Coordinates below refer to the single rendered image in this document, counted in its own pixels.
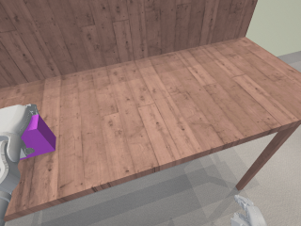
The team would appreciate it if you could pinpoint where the left robot hand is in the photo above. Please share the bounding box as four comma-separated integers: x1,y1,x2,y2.
0,104,40,159

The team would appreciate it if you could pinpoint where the left robot forearm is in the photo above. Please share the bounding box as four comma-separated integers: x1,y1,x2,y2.
0,132,23,226

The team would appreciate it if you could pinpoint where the table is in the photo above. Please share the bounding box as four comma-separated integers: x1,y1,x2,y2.
0,0,301,222

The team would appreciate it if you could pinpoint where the sponge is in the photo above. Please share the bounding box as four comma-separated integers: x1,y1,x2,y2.
20,114,56,160

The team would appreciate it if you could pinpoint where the right robot hand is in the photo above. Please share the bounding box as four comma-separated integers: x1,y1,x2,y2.
230,195,268,226

